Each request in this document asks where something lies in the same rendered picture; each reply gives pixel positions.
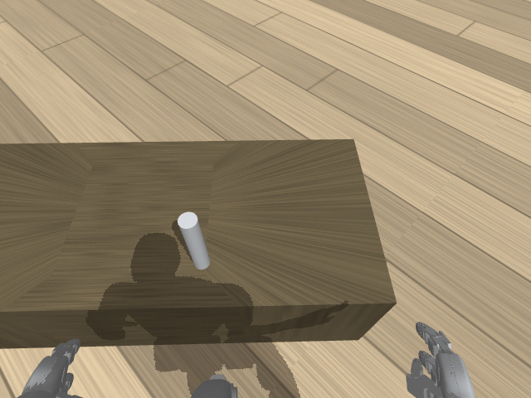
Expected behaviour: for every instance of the right robot hand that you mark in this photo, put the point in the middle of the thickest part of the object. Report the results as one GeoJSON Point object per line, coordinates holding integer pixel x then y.
{"type": "Point", "coordinates": [449, 376]}

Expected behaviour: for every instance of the can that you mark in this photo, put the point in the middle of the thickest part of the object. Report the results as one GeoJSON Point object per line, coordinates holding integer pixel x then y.
{"type": "Point", "coordinates": [192, 234]}

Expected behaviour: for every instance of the left robot hand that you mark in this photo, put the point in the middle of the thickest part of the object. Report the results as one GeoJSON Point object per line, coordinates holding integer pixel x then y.
{"type": "Point", "coordinates": [51, 373]}

